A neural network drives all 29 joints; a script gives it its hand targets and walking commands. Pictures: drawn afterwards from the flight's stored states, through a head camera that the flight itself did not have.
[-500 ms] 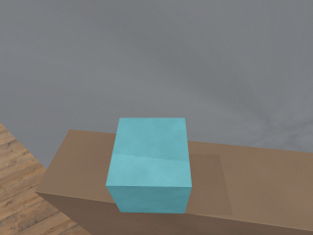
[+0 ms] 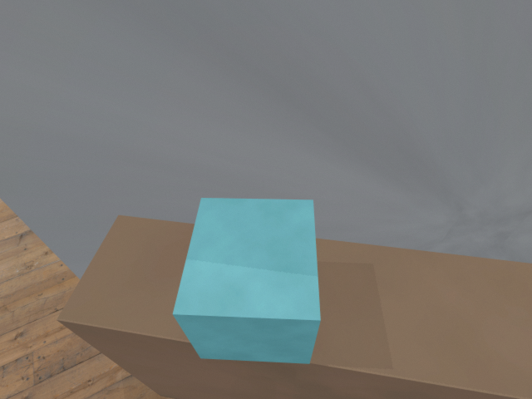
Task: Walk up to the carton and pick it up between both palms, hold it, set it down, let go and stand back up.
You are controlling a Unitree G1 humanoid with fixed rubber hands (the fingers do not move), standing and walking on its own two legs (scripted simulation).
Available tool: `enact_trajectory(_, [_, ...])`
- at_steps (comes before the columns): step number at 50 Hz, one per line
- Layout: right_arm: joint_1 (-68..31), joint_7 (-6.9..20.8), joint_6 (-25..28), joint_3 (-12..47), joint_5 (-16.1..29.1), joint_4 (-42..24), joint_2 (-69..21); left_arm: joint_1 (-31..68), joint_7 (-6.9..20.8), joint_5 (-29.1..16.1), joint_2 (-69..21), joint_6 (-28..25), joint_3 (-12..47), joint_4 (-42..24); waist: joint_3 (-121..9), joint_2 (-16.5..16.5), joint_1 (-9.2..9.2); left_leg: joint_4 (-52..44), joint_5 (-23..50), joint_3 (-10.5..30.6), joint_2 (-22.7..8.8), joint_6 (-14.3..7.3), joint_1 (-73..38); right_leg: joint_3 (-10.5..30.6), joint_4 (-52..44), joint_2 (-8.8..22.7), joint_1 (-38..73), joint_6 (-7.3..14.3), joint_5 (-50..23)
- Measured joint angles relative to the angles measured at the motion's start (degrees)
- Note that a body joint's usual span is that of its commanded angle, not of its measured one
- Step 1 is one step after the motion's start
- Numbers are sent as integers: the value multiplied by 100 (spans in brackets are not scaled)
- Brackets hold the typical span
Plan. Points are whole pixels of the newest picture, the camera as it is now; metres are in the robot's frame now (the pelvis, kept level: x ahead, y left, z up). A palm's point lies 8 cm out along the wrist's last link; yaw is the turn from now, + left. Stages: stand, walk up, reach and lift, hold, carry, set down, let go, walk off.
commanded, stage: walk up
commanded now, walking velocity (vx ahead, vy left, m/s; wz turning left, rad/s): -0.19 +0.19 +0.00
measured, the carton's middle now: (255, 281) +0.30 +0.05 +0.00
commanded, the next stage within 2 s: none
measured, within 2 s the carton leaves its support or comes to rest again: neither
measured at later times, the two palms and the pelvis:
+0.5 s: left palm out of the picture -0.03 +0.24 -0.15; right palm out of the picture -0.02 -0.16 -0.14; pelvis +0.00 +0.04 +0.00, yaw +1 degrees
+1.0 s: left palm out of the picture -0.01 +0.24 -0.15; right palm out of the picture -0.01 -0.15 -0.15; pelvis +0.02 +0.05 +0.00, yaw +1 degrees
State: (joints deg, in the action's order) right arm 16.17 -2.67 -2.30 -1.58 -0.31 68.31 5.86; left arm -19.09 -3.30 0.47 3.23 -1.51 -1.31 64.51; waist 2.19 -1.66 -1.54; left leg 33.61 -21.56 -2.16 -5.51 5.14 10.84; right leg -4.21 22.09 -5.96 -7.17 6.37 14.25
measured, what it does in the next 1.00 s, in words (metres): steps on the spot: left foot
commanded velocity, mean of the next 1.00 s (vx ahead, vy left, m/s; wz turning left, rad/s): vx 0.00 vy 0.00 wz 0.00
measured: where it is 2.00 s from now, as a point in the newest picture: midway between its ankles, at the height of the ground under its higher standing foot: outside the picture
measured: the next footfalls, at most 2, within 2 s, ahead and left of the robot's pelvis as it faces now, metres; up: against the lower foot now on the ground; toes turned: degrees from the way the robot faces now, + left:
left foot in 0.20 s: -0.01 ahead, +0.19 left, +0.00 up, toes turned +3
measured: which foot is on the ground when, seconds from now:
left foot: up 0.00-0.18, down 0.20-1.00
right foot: down 0.00-1.00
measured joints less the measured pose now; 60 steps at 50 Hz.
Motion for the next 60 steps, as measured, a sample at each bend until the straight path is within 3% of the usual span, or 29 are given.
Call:
enact_trajectory(2, [-65, 1, -152, -106, -15, -114, 170, 27, -69, 34, 22, -6, -30, -148, 115, -6, -78, 1326, -647, -52, 202, 15, 547, 30, 319, 171, -221, -36, 100])
enact_trajectory(4, [-73, 31, -229, -155, -9, -210, 337, 7, -110, 68, 89, 48, -85, -219, 126, -73, -77, 2166, -635, -24, 308, -76, 935, -19, 469, 298, -331, -77, 170])
enact_trajectory(6, [-90, 77, -206, -108, -24, -280, 377, -60, -116, 108, 195, 149, -101, -136, 18, -99, 15, 1941, -369, 35, 279, -229, 916, -76, 496, 303, -374, -105, 204])
enact_trajectory(10, [-156, -15, -61, -17, -21, -396, 226, -27, -40, 108, 322, 166, -60, 32, 0, -91, 117, 57, 107, 42, 229, -352, 223, -192, 669, 171, -414, -137, 299])
enact_trajectory(11, [-195, -47, -8, 17, -12, -367, 119, 16, -10, 80, 374, 158, -53, 66, 61, 50, 113, -202, 279, -10, 290, -405, 68, -162, 757, 226, -397, -159, 346])
enact_trajectory(13, [-157, -87, 69, 71, -8, -314, -28, 41, 44, 4, 442, 142, -29, 91, 68, 342, 57, -452, 385, -138, 428, -497, -150, -45, 736, 359, -299, -239, 348])
enact_trajectory(20, [-13, -59, 184, 172, -34, -134, -71, 171, 120, -2, 237, 86, 30, 154, -33, 397, 13, -996, 583, -195, 529, -605, -442, 8, 174, 432, -7, -339, 99])
enact_trajectory(34, [-1, 10, 290, 199, -38, 78, -155, 263, 97, -4, 176, 36, 52, 266, 229, 150, 207, -1068, 555, -214, 556, -665, -522, 32, 26, 450, 106, -401, 72])
enact_trajectory(60, [-222, -39, 274, 125, -23, 145, -23, 271, 26, 27, 202, 16, -4, 246, 145, 183, 184, -913, 314, -200, 501, -629, -631, 27, 95, 397, 252, -380, 268])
